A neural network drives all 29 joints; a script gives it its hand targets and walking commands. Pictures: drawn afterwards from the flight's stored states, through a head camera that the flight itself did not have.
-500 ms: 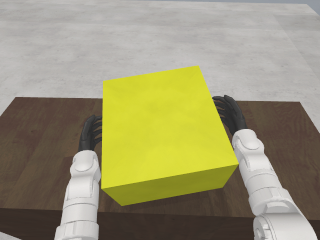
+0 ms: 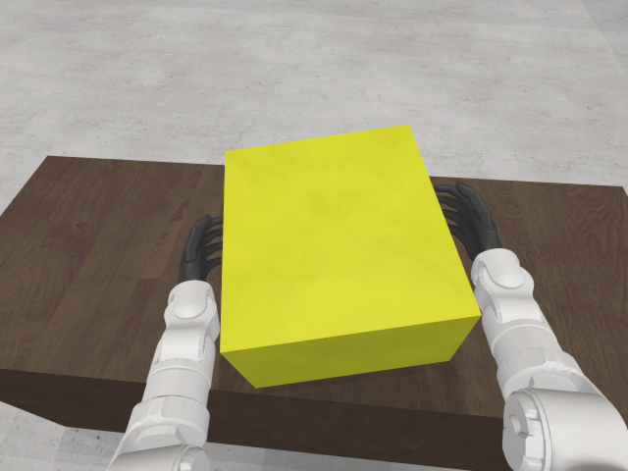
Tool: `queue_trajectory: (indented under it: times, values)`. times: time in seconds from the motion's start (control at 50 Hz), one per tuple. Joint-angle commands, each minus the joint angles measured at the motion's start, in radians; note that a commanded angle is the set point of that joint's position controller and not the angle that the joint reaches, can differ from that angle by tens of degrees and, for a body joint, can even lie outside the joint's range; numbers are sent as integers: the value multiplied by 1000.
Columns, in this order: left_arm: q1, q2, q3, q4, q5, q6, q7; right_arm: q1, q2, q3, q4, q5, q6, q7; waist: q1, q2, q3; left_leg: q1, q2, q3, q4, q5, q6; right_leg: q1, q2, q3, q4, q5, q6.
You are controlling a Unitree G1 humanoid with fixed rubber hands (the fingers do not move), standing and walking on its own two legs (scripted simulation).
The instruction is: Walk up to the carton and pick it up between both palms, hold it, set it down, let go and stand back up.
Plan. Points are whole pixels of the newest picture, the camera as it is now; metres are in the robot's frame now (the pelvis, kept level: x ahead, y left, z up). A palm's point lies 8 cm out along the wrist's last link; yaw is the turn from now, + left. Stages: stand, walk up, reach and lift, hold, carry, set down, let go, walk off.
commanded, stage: set down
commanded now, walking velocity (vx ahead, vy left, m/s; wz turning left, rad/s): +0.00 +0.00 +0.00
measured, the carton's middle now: (333, 253) +0.42 +0.01 +0.00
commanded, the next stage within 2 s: none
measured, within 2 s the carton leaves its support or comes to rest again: rests again in 1.58 s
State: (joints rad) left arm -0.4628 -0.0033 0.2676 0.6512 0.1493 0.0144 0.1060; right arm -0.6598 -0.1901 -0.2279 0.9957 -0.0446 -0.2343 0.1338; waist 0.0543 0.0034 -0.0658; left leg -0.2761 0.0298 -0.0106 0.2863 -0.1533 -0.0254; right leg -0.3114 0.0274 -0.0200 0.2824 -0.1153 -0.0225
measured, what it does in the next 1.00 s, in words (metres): stands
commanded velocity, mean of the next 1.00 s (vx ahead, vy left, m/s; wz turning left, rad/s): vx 0.00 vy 0.00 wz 0.00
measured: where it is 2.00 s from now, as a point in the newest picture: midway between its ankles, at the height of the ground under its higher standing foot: outside the picture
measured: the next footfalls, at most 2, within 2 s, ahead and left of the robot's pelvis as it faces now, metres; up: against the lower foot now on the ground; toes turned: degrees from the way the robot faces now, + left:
none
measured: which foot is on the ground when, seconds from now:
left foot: down 0.00-1.00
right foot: down 0.00-1.00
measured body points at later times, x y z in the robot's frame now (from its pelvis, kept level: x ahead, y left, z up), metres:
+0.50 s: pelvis +0.01 +0.00 +0.00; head +0.10 +0.00 +0.44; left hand +0.36 +0.21 -0.02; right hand +0.43 -0.17 +0.01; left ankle -0.02 +0.14 -0.75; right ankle +0.01 -0.10 -0.75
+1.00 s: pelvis +0.01 -0.01 -0.01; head +0.12 -0.01 +0.43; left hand +0.37 +0.19 -0.04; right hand +0.46 -0.17 -0.01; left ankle -0.02 +0.14 -0.75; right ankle +0.01 -0.10 -0.75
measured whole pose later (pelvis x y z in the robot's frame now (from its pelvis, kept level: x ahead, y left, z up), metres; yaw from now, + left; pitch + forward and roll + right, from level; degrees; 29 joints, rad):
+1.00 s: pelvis +0.01 -0.01 -0.01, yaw +0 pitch +24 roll +0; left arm -0.51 -0.01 0.28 0.95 0.11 -0.27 0.16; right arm -0.79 -0.25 -0.23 1.30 -0.11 -0.44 0.15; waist 0.09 0.00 -0.19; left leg -0.57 0.04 -0.01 0.30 -0.14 -0.04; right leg -0.60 0.04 -0.02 0.28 -0.10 -0.04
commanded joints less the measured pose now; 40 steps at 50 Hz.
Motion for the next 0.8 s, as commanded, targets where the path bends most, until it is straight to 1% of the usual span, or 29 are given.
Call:
queue_trajectory:
  times: [0.0,0.04,0.06,0.08,0.1,0.12,0.18,0.2,0.24,0.26,0.28,0.3,0.32,0.34,0.36,0.4,0.42,0.44,0.46,0.48,0.5,0.56,0.58,0.62,0.66,0.68,0.72,0.74,0.78]
  values:
    - [-535,-467,-250,-114,-1,-160,-71,-496,405,219,-77,-61,-115,101,83,-60,-580,63,-8,69,41,427,-7,281,-13,-55,54,395,26]
    - [-490,-437,-207,-98,22,-170,-86,-493,407,266,-66,-38,-133,91,123,-74,-543,6,-9,87,49,471,0,344,-20,-36,86,508,38]
    - [-516,-469,-241,-122,10,-182,-82,-488,364,221,-15,-56,-147,98,83,-25,-562,51,0,79,62,525,-17,299,-11,-52,88,497,30]
    - [-504,-461,-222,-92,20,-188,-76,-501,369,221,1,-51,-148,102,114,-6,-557,29,-3,72,69,530,-18,269,-18,-36,81,456,20]
    - [-480,-489,-222,-106,26,-203,-73,-498,401,255,-19,-42,-167,99,140,-41,-619,56,9,76,77,587,-19,259,-10,-52,87,501,14]
    - [-516,-496,-271,-107,5,-215,-70,-498,380,248,-6,-64,-180,95,97,-34,-634,61,3,71,90,571,-22,246,-11,-55,82,499,14]
    - [-456,-497,-284,-93,-16,-256,-84,-477,384,276,-13,-72,-212,73,74,-62,-667,16,-5,78,110,613,-20,304,-23,-42,111,655,27]
    - [-478,-496,-277,-83,5,-261,-79,-475,386,258,52,-78,-212,83,97,-41,-656,8,-5,87,98,596,-23,294,-25,-38,112,619,28]
    - [-421,-493,-258,-37,9,-292,-82,-491,401,295,19,-80,-238,70,127,-62,-643,-11,0,88,109,642,-26,299,-19,-38,122,683,26]
    - [-450,-520,-313,-92,-16,-306,-76,-521,384,297,-59,-81,-261,68,82,-62,-754,11,2,72,128,677,-34,283,-5,-60,132,705,22]
    - [-454,-499,-284,-30,-6,-324,-75,-493,378,297,30,-81,-260,72,107,-50,-698,-37,-5,83,106,608,-22,281,-20,-41,126,683,24]
    - [-455,-504,-293,-30,-11,-329,-73,-489,383,288,42,-87,-264,73,94,-59,-690,-41,-3,87,102,593,-22,270,-20,-45,130,668,28]
    - [-466,-514,-311,-39,-20,-354,-71,-501,419,315,24,-86,-277,73,113,-56,-768,-49,-3,89,122,638,-29,289,-16,-42,147,731,24]
    - [-503,-509,-306,-42,-14,-360,-65,-505,373,267,58,-105,-278,70,76,-25,-769,-41,-3,81,121,616,-36,242,-16,-50,138,667,24]
    - [-523,-503,-309,-36,-22,-374,-63,-534,401,300,47,-93,-281,77,115,-49,-748,-67,-4,94,116,592,-29,262,-15,-42,140,662,30]
    - [-518,-546,-354,-21,-36,-397,-57,-521,387,273,55,-116,-296,77,75,-34,-810,-15,7,73,126,624,-42,190,-3,-65,121,597,13]
    - [-496,-505,-288,43,-13,-391,-60,-548,337,244,76,-119,-292,81,106,-61,-735,-14,13,80,121,605,-39,149,-1,-69,109,551,17]
    - [-515,-523,-305,27,-13,-391,-51,-526,347,233,104,-111,-287,86,110,1,-738,16,17,79,123,623,-49,105,0,-65,97,490,6]
    - [-520,-497,-288,41,-2,-396,-51,-564,340,225,68,-111,-287,89,119,-20,-762,-12,11,84,116,566,-43,133,-4,-60,92,480,10]
    - [-508,-496,-273,58,0,-389,-47,-528,326,211,164,-120,-272,93,130,7,-708,10,22,76,102,574,-44,92,-4,-60,79,415,1]
    - [-531,-498,-274,61,2,-383,-42,-541,294,169,175,-136,-267,98,110,21,-698,16,22,76,99,532,-55,50,-1,-65,66,340,-11]
    - [-592,-508,-311,10,-28,-409,-28,-560,330,178,172,-118,-278,106,116,10,-778,63,27,72,118,532,-52,-29,9,-74,56,280,-22]
    - [-591,-491,-286,55,-20,-410,-28,-591,321,160,152,-132,-279,108,120,-13,-724,13,26,82,96,437,-42,-29,4,-74,53,223,-15]
    - [-643,-450,-259,94,-10,-409,-30,-605,311,125,192,-152,-266,107,104,-2,-686,-33,15,87,85,345,-33,-22,-10,-63,56,178,-8]
    - [-678,-451,-228,116,-9,-401,-29,-616,303,87,201,-166,-249,117,113,-15,-654,-30,23,100,61,267,-29,-47,-10,-68,44,77,-7]
    - [-651,-457,-221,123,0,-402,-23,-622,308,100,212,-148,-250,118,137,-19,-643,-52,19,105,54,231,-30,-54,-17,-60,44,57,-11]
    - [-686,-449,-200,145,7,-410,-23,-616,323,62,241,-170,-243,121,124,-8,-639,-85,18,104,45,183,-25,-61,-24,-59,46,10,-11]
    - [-689,-474,-208,119,9,-411,-22,-602,325,63,241,-161,-245,117,112,-21,-625,-78,18,105,35,172,-21,-34,-21,-59,44,21,-8]
    - [-685,-439,-173,164,19,-403,-31,-630,330,62,243,-169,-239,120,138,-43,-629,-131,13,122,40,194,-16,-12,-27,-48,56,48,6]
